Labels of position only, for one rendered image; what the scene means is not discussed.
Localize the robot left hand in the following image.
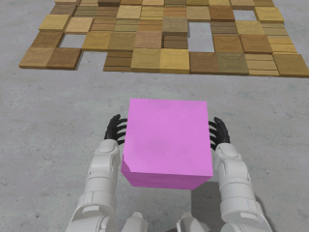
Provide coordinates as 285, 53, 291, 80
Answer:
103, 114, 127, 145

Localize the right robot upper arm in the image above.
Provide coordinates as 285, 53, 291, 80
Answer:
220, 220, 270, 232

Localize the robot right thigh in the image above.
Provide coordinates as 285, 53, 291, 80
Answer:
176, 217, 206, 232

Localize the left robot upper arm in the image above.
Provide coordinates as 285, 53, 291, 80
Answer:
66, 215, 119, 232

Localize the carton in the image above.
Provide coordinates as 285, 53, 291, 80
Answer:
121, 98, 213, 190

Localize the robot left shin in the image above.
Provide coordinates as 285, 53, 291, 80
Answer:
126, 212, 143, 221

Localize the robot right forearm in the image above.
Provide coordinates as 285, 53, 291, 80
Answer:
213, 143, 273, 232

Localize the robot right hand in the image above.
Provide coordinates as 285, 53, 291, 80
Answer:
209, 117, 231, 151

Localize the robot left forearm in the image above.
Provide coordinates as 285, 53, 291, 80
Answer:
65, 139, 121, 232

